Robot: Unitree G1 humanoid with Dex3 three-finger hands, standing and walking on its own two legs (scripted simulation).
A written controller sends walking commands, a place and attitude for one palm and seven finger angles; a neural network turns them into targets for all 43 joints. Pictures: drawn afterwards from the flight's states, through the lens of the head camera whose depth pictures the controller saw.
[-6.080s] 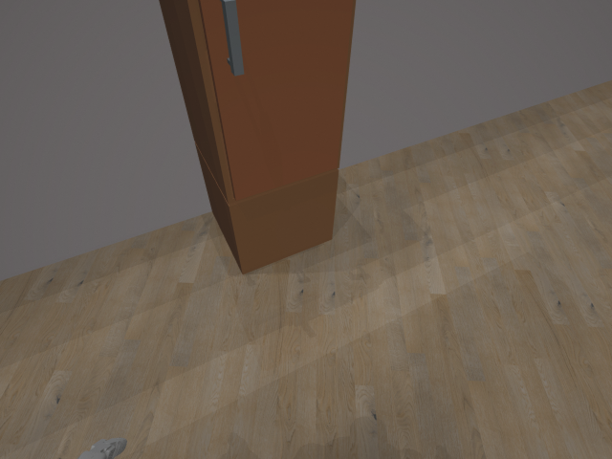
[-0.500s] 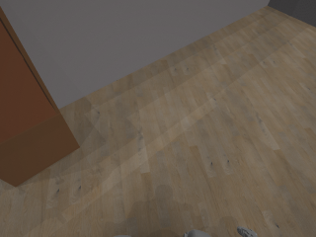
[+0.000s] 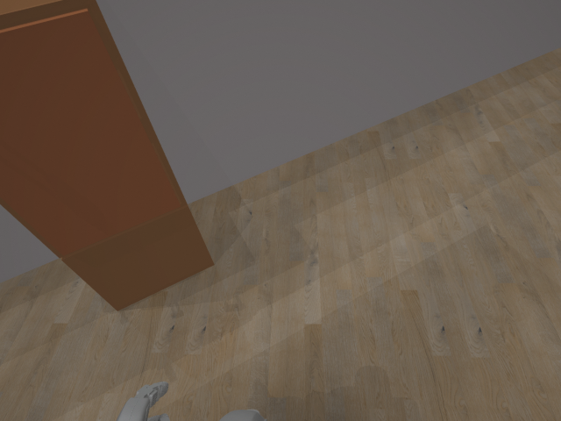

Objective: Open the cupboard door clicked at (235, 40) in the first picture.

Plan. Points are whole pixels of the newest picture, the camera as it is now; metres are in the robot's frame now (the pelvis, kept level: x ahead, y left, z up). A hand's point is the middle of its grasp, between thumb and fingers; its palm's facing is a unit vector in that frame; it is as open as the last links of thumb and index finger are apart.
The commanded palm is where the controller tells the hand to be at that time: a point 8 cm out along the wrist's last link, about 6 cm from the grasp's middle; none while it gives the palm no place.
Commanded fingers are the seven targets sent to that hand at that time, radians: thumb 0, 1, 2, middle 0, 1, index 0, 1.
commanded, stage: turn to face it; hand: left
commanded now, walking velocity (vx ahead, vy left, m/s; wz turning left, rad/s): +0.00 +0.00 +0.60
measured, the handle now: out of the picture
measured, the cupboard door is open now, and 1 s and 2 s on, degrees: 0 0 0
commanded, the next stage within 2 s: take the last steps up to it in 0.78 s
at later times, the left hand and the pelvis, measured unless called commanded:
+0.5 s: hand out of the picture -0.06 +0.27 -0.18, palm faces +0.34 -0.90 -0.26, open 7.4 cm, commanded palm none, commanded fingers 0.00 0.90 0.90 -0.20 -0.30 -0.20 -0.30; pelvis -0.01 +0.05 +0.00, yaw +17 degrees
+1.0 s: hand out of the picture -0.01 +0.20 -0.14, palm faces +0.44 -0.85 -0.27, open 7.4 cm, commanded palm none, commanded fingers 0.00 0.90 0.90 -0.20 -0.30 -0.20 -0.30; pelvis +0.00 +0.00 +0.00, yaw +26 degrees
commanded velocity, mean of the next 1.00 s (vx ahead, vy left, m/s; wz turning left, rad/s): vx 0.04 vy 0.01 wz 0.36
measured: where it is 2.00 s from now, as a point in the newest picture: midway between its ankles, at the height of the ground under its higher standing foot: outside the picture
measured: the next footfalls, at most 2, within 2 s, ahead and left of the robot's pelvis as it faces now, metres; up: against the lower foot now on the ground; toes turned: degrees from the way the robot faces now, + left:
left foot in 0.36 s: +0.00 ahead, +0.15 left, +0.00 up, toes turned +19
right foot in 0.86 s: +0.08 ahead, -0.06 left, +0.00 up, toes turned +18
